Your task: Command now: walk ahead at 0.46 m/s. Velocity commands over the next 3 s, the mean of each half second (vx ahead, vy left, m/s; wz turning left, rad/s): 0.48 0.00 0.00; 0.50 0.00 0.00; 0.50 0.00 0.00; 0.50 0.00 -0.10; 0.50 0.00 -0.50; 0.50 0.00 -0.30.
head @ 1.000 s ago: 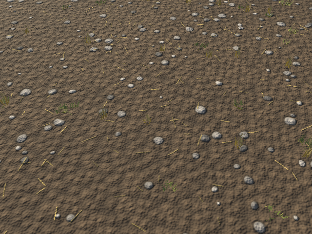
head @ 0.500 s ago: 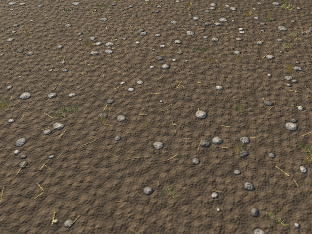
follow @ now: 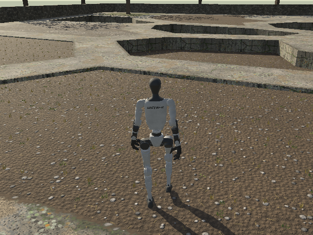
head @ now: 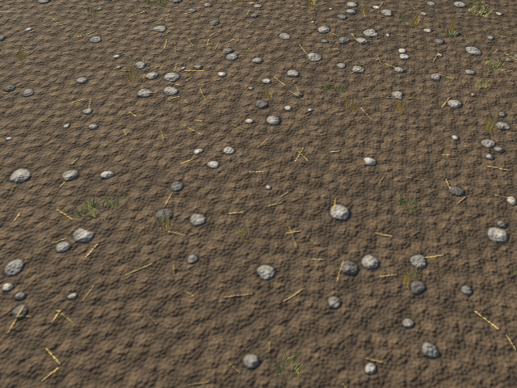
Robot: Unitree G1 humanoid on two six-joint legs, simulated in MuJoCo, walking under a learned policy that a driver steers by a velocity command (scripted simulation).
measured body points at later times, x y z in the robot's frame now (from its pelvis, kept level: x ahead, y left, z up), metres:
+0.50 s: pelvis +0.29 -0.04 +0.00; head +0.30 -0.04 +0.45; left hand +0.24 +0.20 -0.15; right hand +0.38 -0.27 -0.14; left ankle +0.37 +0.12 -0.67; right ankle +0.26 -0.08 -0.74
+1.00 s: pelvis +0.58 +0.02 +0.00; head +0.60 +0.03 +0.45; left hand +0.65 +0.27 -0.15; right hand +0.57 -0.23 -0.14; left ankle +0.59 +0.08 -0.74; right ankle +0.58 -0.13 -0.66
